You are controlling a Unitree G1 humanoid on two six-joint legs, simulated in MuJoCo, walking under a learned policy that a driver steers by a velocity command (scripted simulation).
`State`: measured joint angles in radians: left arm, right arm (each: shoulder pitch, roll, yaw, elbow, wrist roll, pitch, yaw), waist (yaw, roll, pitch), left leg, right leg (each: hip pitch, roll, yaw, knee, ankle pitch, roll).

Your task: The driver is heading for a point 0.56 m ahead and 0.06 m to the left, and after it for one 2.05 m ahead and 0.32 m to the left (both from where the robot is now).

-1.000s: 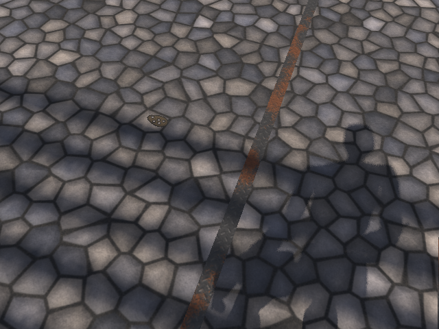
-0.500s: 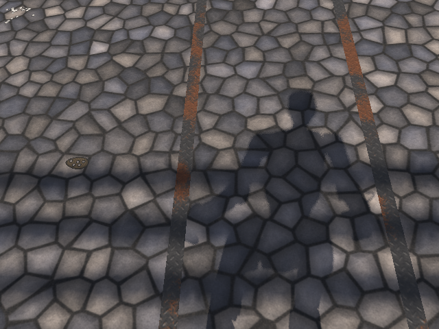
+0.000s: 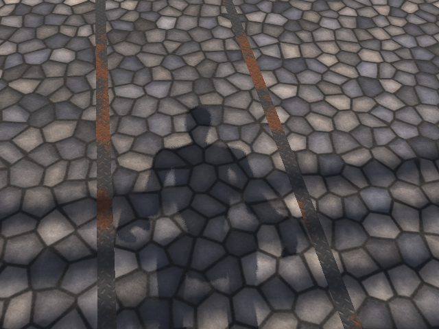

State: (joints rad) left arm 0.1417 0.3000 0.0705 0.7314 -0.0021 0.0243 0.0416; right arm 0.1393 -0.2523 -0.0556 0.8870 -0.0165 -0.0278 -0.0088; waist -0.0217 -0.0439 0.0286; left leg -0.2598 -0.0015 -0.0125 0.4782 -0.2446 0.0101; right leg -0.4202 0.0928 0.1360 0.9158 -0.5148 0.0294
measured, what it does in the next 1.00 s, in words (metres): walks ahead: right foot, then left foot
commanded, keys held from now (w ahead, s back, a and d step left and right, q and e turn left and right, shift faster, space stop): no key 0.12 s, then w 0.22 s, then no key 0.66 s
